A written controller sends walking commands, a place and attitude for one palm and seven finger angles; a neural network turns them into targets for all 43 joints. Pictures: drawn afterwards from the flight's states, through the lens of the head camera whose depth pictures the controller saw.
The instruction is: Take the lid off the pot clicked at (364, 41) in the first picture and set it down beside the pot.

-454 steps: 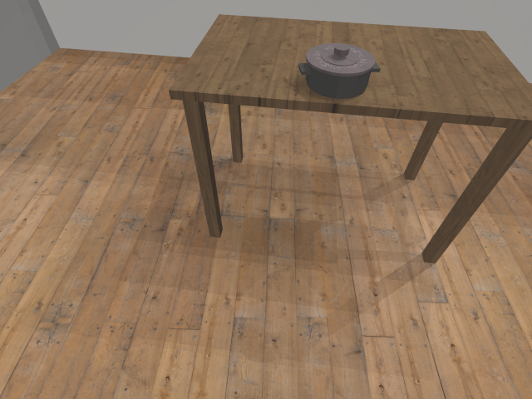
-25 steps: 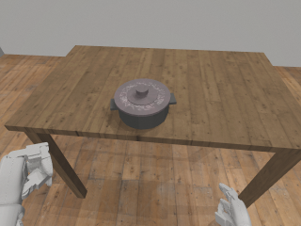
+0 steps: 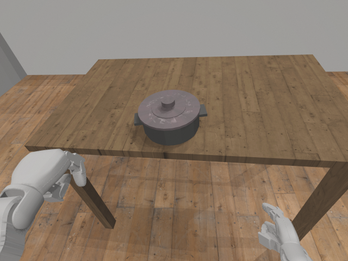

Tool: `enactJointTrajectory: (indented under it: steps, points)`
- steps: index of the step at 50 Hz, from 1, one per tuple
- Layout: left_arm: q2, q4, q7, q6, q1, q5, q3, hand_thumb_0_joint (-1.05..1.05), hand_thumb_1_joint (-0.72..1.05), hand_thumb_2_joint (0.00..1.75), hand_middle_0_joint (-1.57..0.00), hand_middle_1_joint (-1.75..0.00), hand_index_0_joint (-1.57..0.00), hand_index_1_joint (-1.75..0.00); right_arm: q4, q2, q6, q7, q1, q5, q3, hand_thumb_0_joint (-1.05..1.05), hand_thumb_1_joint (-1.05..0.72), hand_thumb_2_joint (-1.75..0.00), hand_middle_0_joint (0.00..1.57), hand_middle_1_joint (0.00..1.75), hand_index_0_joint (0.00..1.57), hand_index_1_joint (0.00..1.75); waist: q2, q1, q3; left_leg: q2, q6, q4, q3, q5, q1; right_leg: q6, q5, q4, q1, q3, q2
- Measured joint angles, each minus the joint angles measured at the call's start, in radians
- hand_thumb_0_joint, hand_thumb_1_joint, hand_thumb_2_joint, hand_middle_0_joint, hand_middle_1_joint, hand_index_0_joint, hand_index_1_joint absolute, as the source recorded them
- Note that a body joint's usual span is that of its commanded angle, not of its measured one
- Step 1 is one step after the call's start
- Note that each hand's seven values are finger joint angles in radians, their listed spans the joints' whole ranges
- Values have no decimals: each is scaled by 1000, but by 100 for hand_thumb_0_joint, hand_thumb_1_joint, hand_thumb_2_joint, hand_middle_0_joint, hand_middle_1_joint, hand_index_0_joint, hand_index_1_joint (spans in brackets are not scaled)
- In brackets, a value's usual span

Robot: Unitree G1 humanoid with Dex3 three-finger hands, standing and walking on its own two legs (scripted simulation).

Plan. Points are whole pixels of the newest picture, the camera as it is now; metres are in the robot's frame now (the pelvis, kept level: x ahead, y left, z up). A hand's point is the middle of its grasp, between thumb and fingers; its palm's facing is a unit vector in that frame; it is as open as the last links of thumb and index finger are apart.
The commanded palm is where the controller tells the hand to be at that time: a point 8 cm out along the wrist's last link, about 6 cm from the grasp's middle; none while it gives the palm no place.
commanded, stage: reach forward and open the fingers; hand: left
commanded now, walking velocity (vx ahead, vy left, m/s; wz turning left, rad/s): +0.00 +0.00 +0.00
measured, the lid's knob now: (168, 102) +0.54 +0.10 +0.09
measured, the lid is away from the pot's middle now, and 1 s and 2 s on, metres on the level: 0.00 0.00 0.00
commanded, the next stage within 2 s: move the open hand above the knob in 0.60 s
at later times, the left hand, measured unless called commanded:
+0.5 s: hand (70, 158) +0.26 +0.26 +0.15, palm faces -0.10 -0.08 -0.99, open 9.5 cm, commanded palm +0.24 +0.25 +0.22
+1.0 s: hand (96, 135) +0.32 +0.22 +0.16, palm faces -0.15 -0.08 -0.99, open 9.9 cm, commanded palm +0.30 +0.22 +0.23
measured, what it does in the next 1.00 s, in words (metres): stands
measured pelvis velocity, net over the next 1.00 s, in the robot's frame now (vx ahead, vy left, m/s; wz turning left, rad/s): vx -0.01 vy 0.01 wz -0.01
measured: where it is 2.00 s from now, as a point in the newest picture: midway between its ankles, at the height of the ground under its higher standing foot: outside the picture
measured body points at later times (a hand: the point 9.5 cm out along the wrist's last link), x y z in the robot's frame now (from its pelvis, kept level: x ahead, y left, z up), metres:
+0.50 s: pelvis -0.02 +0.01 +0.00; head -0.03 -0.03 +0.45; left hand +0.26 +0.26 +0.20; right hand +0.19 -0.21 -0.09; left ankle +0.04 +0.13 -0.74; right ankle +0.00 -0.13 -0.74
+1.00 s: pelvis -0.01 +0.01 +0.00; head -0.02 -0.04 +0.45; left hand +0.32 +0.23 +0.21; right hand +0.21 -0.21 -0.09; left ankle +0.04 +0.13 -0.74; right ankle +0.00 -0.13 -0.74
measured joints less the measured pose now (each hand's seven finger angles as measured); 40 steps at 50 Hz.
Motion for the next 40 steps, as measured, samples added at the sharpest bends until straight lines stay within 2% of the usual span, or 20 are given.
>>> enactJointTrajectory:
  steps: [8, 12, 21, 28, 36, 40]
  points:
    - [20, 76, -96, -49, -136, 6, -16, 0, 12, 138, -106, -63, -105, -63, -1, 2, -4, 6, 12, -4, 13, 1, -90, -90, 20, 30, 20, 30, -6, -5, 25, 1, 2, -30, 1, 31, 6, 1, 31, -29, 5, 1, 1]
    - [15, 102, -101, -67, -189, 4, -20, 0, 0, 143, -101, -49, -100, -49, 5, 0, -3, 13, 31, -3, 12, 1, -90, -90, 20, 30, 20, 30, -8, -6, 28, -2, 5, -41, 4, 42, 9, 4, 43, -41, 7, 3, -2]
    - [-6, 161, -96, -54, -304, 37, -71, 0, -22, 151, -91, -20, -91, -21, 28, -2, -1, 19, 46, -2, 12, 1, -90, -90, 20, 30, 20, 30, -15, -8, 33, -11, 13, -61, 14, 60, 10, 10, 58, -50, 1, 13, -11]
    - [-23, 211, -107, -8, -384, 52, -98, 0, -29, 152, -88, -11, -88, -12, 26, -1, 6, 30, 35, 3, 15, 1, -90, -90, 20, 30, 20, 30, -13, -12, 26, -15, 16, -69, 18, 68, 5, 12, 62, -51, -9, 18, -15]
    - [-25, 273, -136, 8, -483, 68, -136, 0, -31, 153, -87, -9, -87, -9, 23, 0, 11, 23, 18, 3, 24, 1, -90, -90, 20, 30, 20, 30, -14, -9, 20, -16, 15, -71, 15, 68, -1, 11, 58, -46, -16, 15, -16]
    - [-45, 298, -151, 37, -530, 66, -159, 0, -31, 153, -87, -8, -87, -9, 21, -4, 12, 28, 15, 6, 23, 1, -90, -90, 20, 30, 20, 30, -13, -8, 15, -16, 14, -71, 10, 66, -5, 10, 55, -47, -18, 10, -16]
